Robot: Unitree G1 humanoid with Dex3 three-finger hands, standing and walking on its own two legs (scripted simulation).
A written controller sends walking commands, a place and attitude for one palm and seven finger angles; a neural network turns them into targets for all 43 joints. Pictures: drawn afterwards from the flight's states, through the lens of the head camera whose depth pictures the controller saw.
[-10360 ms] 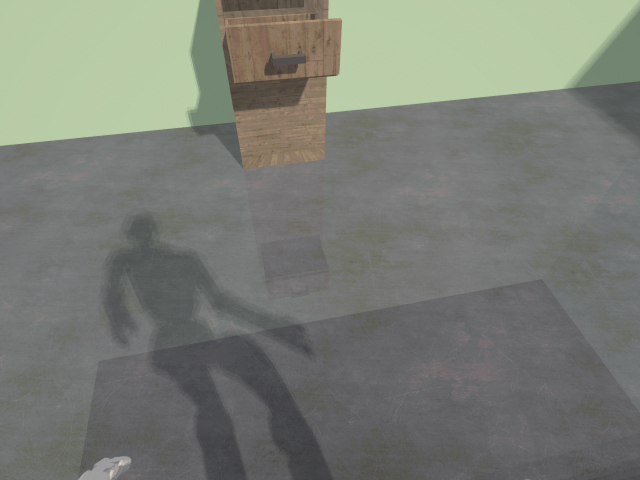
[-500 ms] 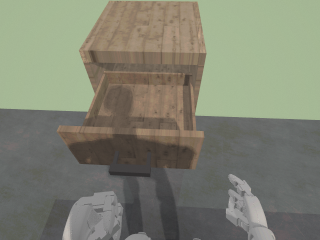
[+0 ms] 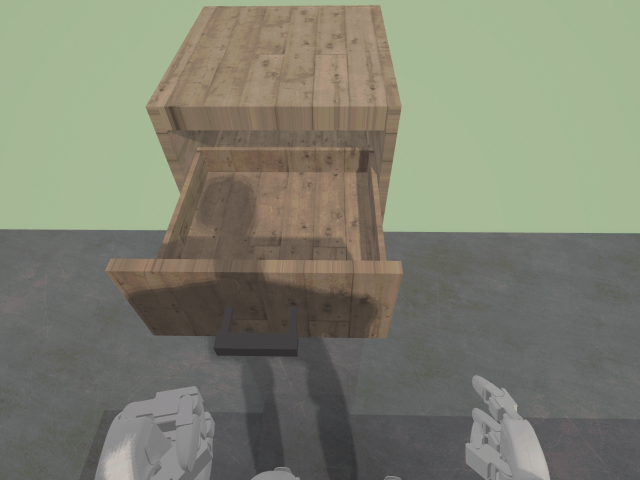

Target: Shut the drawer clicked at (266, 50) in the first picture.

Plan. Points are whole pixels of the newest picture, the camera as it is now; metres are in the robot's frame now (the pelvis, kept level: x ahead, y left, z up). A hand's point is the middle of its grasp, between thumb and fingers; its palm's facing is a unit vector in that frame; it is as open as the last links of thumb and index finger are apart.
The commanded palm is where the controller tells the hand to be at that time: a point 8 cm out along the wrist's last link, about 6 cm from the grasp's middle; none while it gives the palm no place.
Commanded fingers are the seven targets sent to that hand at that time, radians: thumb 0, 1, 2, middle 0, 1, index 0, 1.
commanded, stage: bring the fist close to the handle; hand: left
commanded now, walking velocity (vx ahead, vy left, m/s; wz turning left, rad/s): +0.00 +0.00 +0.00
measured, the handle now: (259, 329) +0.32 +0.11 -0.01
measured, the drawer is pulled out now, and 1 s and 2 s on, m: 0.30 0.30 0.29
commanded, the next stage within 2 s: push the drawer shut in 1.48 s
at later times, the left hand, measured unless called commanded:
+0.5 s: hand (251, 424) +0.18 +0.08 +0.06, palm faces +0.01 -1.00 +0.04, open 3.3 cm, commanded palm +0.15 +0.14 +0.05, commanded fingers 0.00 0.90 0.90 -1.40 -1.60 -1.40 -1.60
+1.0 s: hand (284, 408) +0.22 +0.06 -0.01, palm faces -0.04 -1.00 +0.01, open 3.3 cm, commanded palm +0.19 +0.12 +0.00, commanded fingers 0.00 0.90 0.90 -1.40 -1.60 -1.40 -1.60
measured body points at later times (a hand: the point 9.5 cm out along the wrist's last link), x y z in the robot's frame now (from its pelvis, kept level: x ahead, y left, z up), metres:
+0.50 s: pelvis +0.00 -0.01 -0.02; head +0.05 -0.02 +0.43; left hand +0.17 +0.14 +0.06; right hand +0.20 -0.23 -0.08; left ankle +0.01 +0.08 -0.67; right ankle +0.01 -0.09 -0.67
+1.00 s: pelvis -0.01 -0.02 -0.04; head +0.08 -0.02 +0.40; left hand +0.21 +0.12 -0.01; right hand +0.18 -0.24 -0.13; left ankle +0.01 +0.08 -0.67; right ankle +0.01 -0.09 -0.67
